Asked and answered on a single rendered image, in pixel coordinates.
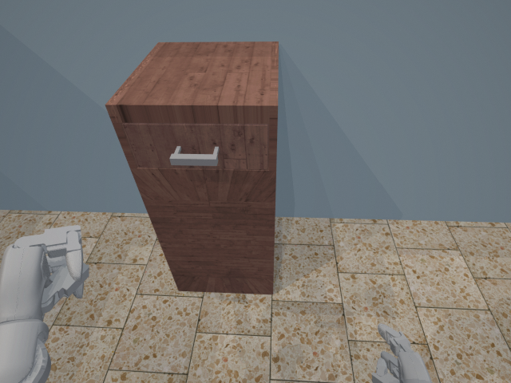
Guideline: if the left robot forearm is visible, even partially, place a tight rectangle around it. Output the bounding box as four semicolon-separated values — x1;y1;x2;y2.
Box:
0;319;51;383

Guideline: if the cabinet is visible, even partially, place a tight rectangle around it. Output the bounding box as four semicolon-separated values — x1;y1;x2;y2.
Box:
105;41;279;294

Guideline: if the right robot hand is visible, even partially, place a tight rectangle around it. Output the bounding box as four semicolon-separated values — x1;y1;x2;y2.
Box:
372;323;432;383

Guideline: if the drawer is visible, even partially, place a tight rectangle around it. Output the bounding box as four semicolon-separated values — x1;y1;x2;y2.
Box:
122;123;269;169

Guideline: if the handle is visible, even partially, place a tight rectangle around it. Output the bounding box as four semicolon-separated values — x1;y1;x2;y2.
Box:
169;146;219;166

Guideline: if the left robot hand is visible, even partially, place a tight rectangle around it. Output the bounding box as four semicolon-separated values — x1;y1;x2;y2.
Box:
0;225;89;324

